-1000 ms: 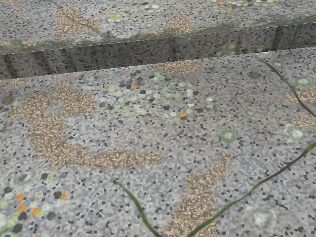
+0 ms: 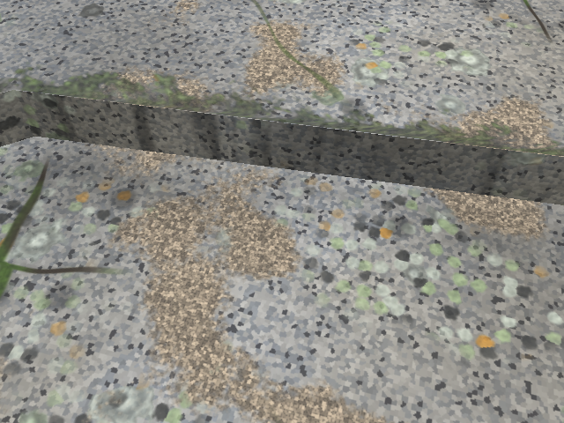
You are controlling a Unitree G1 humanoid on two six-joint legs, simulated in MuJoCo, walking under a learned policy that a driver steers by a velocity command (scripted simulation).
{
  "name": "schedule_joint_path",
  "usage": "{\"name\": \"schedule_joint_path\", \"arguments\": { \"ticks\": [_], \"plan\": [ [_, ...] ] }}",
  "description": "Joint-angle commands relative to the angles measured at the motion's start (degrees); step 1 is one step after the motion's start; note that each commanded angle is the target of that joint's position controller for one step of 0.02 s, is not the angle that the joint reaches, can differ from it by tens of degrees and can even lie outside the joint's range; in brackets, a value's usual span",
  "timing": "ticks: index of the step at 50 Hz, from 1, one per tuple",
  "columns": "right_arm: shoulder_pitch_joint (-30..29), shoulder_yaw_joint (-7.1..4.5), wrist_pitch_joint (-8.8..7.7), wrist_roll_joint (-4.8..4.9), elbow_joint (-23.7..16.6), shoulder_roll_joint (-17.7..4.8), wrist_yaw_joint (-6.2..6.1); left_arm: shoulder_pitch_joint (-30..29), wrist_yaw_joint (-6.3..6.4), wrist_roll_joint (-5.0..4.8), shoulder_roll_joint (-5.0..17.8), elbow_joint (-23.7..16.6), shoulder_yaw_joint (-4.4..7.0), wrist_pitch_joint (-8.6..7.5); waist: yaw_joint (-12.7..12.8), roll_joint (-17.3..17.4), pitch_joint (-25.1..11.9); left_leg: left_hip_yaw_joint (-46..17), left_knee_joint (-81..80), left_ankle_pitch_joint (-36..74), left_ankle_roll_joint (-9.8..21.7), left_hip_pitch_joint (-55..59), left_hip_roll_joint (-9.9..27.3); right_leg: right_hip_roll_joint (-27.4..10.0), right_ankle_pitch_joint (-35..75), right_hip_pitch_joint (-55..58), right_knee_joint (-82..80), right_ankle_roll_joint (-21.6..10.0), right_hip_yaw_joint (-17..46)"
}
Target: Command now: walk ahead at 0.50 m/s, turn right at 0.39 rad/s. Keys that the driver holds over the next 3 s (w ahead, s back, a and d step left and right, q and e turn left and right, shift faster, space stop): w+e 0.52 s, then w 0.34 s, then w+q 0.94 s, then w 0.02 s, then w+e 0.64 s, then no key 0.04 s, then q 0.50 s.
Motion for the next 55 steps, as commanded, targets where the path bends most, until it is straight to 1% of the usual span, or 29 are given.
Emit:
{"name": "schedule_joint_path", "arguments": {
  "ticks": [1, 2, 3, 4, 5, 6, 10, 15, 20, 22, 24, 25, 26, 27, 28, 29, 31, 36, 41, 45, 47, 48, 49, 50, 51, 52, 53, 54, 55],
  "plan": [
    [1.8, -0.96, -1.16, 1.03, -7.2, -4.4, 1.05, 22.3, 1.52, 0.89, 17.2, 3.0, 5.46, 0.21, 6.0, -13.7, -16.6, 0.1, 58.8, -1.3, -4.5, -40.3, -0.7, -23.3, 1.0, 45.2, -5.7, -17.5, 44.0],
    [-3.0, -1.19, -1.71, -0.32, -7.9, -7.9, 1.33, 19.1, 0.86, -1.97, 14.4, 3.0, 5.28, 0.42, 6.5, -3.1, -15.3, -9.9, 60.8, -0.2, -2.4, -46.4, 2.0, -21.9, -3.3, 42.7, -11.4, -17.1, 48.1],
    [-6.7, -1.12, -2.58, 0.38, -9.7, -8.3, 1.86, 14.5, 0.95, -1.93, 12.6, 1.8, 4.93, 0.62, 4.9, -1.6, -7.3, -10.3, 57.3, 5.8, -2.2, -48.1, 5.2, -21.0, -4.1, 34.2, -13.9, -15.2, 40.1],
    [-7.8, -1.06, -2.98, 0.42, -10.0, -8.6, 2.04, 12.3, 0.92, -1.41, 9.3, 1.5, 4.25, 0.7, 3.1, 2.7, -3.2, -9.1, 52.9, 8.4, -2.2, -46.2, 7.2, -19.0, 0.3, 27.0, -15.9, -13.1, 35.3],
    [-8.4, -1.04, -2.31, -0.08, -10.1, -8.1, 2.08, 11.4, 1.17, -1.36, 7.8, 1.6, 3.78, 0.47, 1.5, 3.9, -0.6, -8.7, 49.8, 8.7, -3.0, -43.9, 8.4, -16.4, 5.5, 21.4, -16.7, -11.3, 31.3],
    [-7.4, -0.77, -1.11, -0.72, -10.5, -7.4, 2.22, 11.1, 1.44, -1.5, 6.9, 1.8, 3.39, 0.16, 0.0, 3.0, -0.5, -8.3, 46.9, 8.8, -4.1, -41.1, 9.2, -14.2, 9.0, 17.6, -17.6, -10.2, 28.1],
    [-10.5, 0.0, 1.37, -1.14, -12.8, -5.4, 2.64, 13.9, 1.56, -1.8, 10.4, 2.4, 4.29, -1.15, -0.2, 0.0, -0.7, -5.1, 35.8, 12.0, -7.4, -40.3, 10.3, -9.9, 15.5, 13.1, -19.1, -8.8, 22.5],
    [-22.4, 0.52, 1.43, -0.52, -17.1, -5.1, 3.05, 19.8, 1.85, -2.03, 10.5, 3.1, 4.66, -0.4, 4.9, -2.7, -0.8, -3.8, 20.3, 23.9, -8.6, -43.7, 9.1, -7.3, 18.8, 18.8, -16.8, -3.9, 22.5],
    [-28.8, 0.95, 0.46, 0.17, -20.0, -6.0, 3.12, 22.3, 2.54, -0.9, 11.2, 2.6, 5.02, 0.16, 7.0, -3.8, -1.2, -4.7, 11.1, 23.4, -7.1, -43.1, 6.3, -9.4, 23.5, 26.2, -11.9, -3.5, 26.7],
    [-24.7, 0.45, -0.07, 0.36, -19.3, -7.7, 2.85, 18.9, 2.92, -0.69, 12.1, 1.3, 5.3, 0.07, 4.1, -4.5, -1.9, -5.9, 6.0, 20.6, -5.5, -34.8, 5.3, -10.0, 24.7, 24.6, -9.1, -1.7, 28.4],
    [-12.3, -0.91, -1.01, 0.38, -15.7, -10.7, 1.79, 15.4, 2.26, -1.08, 12.9, 0.3, 5.38, -0.6, -2.2, -2.4, -7.4, -5.9, 0.8, 19.6, -3.1, -17.0, 4.3, -6.7, 29.9, 20.5, 3.4, 0.8, 26.7],
    [-4.0, -1.93, -1.61, -0.63, -14.9, -14.1, 0.79, 15.6, 1.59, -1.87, 10.3, -0.8, 4.61, -1.23, -5.4, 2.1, -14.4, -14.4, -0.7, 12.0, -0.5, -3.8, 13.5, -3.5, 19.3, 14.4, 16.6, 2.1, 23.5],
    [-0.8, -3.29, -1.04, -1.89, -15.3, -18.9, 0.2, 21.3, 1.76, -3.49, 4.0, -2.4, 3.24, -1.32, -3.3, 14.1, -21.5, -37.8, -3.4, 8.0, 5.4, 11.5, 30.4, 4.8, -19.2, -2.5, 33.1, 4.1, 15.4],
    [-2.9, -3.59, 0.01, -0.69, -14.9, -17.1, 0.55, 22.5, 2.08, -1.42, 8.4, -2.0, 3.47, -0.66, -1.4, 13.2, -20.8, -49.8, -6.9, 1.2, 8.4, 7.6, 31.6, 2.0, -25.0, -9.2, 39.8, 3.7, 13.4],
    [-6.5, -2.51, 0.19, -0.28, -15.5, -11.5, 0.89, 19.4, 1.95, -0.41, 9.5, -0.9, 3.8, -0.06, -0.6, 5.3, -11.6, -41.7, -8.4, -2.2, 7.5, -0.8, 28.5, -1.2, -19.3, -10.3, 41.4, 3.9, 13.5],
    [-9.1, -1.68, 0.03, -0.09, -15.3, -8.0, 1.33, 16.2, 1.36, -0.07, 8.7, -1.2, 3.55, 0.04, -0.3, 1.9, -6.2, -33.2, -9.8, 2.5, 6.3, -7.7, 25.0, -2.7, -15.3, -9.2, 39.0, 4.3, 12.8],
    [-8.8, -1.19, -0.68, -0.02, -13.6, -6.6, 1.49, 14.8, 0.34, 0.63, 6.9, -1.6, 3.27, 0.76, 1.1, 6.1, -2.4, -22.7, -12.2, 13.1, 4.3, -14.6, 20.0, -4.6, -13.5, -6.5, 34.8, 5.1, 12.2],
    [-4.9, -1.99, -2.99, 1.12, -10.0, -8.2, 2.51, 9.9, -0.57, 0.96, 5.6, -3.5, 2.46, 1.58, 1.7, 6.2, -2.0, -14.7, -15.3, 25.6, 6.2, -14.7, 19.3, -4.8, -8.5, -9.2, 29.0, 6.2, 11.8],
    [-2.2, -2.24, -2.42, 1.39, -7.4, -8.1, 2.87, -1.8, -1.48, 0.73, 3.4, -7.2, 0.56, 0.86, -0.3, 6.0, 0.1, -7.4, -17.3, 27.8, 5.1, -15.9, 16.4, -7.0, 0.8, -6.7, 12.1, 7.5, 5.6],
    [2.2, -2.74, -1.77, 1.41, -4.8, -9.8, 2.85, -6.6, -1.04, 0.29, 4.1, -8.7, 0.25, 0.27, -1.6, 6.1, 0.4, -8.7, -14.2, 33.6, 4.3, -13.0, 18.2, -6.2, -0.4, -1.4, 3.9, 6.2, 3.1],
    [2.3, -3.02, -1.23, 1.26, -4.1, -10.7, 2.69, -4.6, -0.41, 0.45, 5.0, -8.2, 0.54, -0.29, -0.1, 6.0, -0.2, -10.0, -9.8, 38.8, 3.7, -11.1, 19.0, -4.9, -3.7, 2.6, 0.6, 5.2, 3.0],
    [1.9, -3.05, -0.96, 1.49, -3.8, -10.9, 2.58, 0.1, 0.05, 0.73, 5.5, -6.6, 0.95, -0.86, 2.4, 4.8, -2.1, -9.1, -4.0, 43.7, 3.0, -11.5, 17.8, -3.7, -3.1, 9.3, -3.4, 4.5, 2.8],
    [2.4, -2.61, -0.94, 1.79, -3.7, -9.7, 2.64, 7.9, 0.76, 1.59, 7.5, -3.7, 1.86, -1.66, 5.2, 1.9, -7.1, -7.0, 6.3, 43.7, 2.0, -14.9, 14.6, -4.4, -2.6, 21.0, -5.5, 3.2, 4.0],
    [0.6, -1.7, -1.25, 2.11, -6.3, -6.8, 2.77, 18.2, 1.69, 2.87, 12.2, -2.3, 3.11, -2.16, 9.6, -4.6, -15.1, -4.5, 22.3, 27.6, 0.7, -24.7, 11.2, -17.7, -10.1, 34.8, -7.6, 0.4, 17.7],
    [5.8, -0.71, -1.11, 3.35, -7.7, -1.7, 2.58, 19.4, 2.16, 2.32, 17.6, -1.8, 4.66, -1.44, 7.0, -16.8, -19.3, -1.6, 37.8, -3.8, -0.9, -42.0, 2.9, -30.9, -13.9, 44.1, -14.1, -4.7, 39.2],
    [2.8, -2.39, -0.09, 1.93, -6.0, -8.1, 1.91, 16.6, 2.12, 0.84, 13.2, -2.3, 3.94, -1.02, 6.9, -6.6, -13.2, -7.0, 42.5, -1.9, 0.0, -45.3, 6.0, -28.6, -17.0, 37.6, -15.3, -3.8, 37.6],
    [0.5, -2.69, -0.01, 1.96, -6.1, -7.5, 2.44, 12.0, 1.93, 0.24, 9.3, -2.6, 2.78, -1.24, 4.6, -5.2, -7.0, -8.2, 41.6, 3.4, 0.2, -45.2, 8.1, -25.3, -13.6, 31.2, -16.6, -2.4, 29.2],
    [-0.3, -2.53, 0.23, 2.07, -5.7, -6.2, 2.76, 9.6, 1.68, 0.1, 6.6, -2.5, 2.16, -1.63, 3.2, -4.7, -4.2, -7.7, 39.9, 6.5, -0.2, -43.4, 9.5, -22.9, -7.5, 26.4, -18.5, -1.2, 23.1],
    [-0.7, -2.73, 0.9, 1.36, -5.2, -5.8, 3.05, 8.6, 1.79, -0.08, 5.3, -2.2, 1.8, -2.06, 2.1, -5.4, -2.4, -7.3, 38.8, 7.8, -0.7, -42.1, 10.3, -21.0, -3.7, 23.5, -19.7, -0.1, 18.5]
  ]
}}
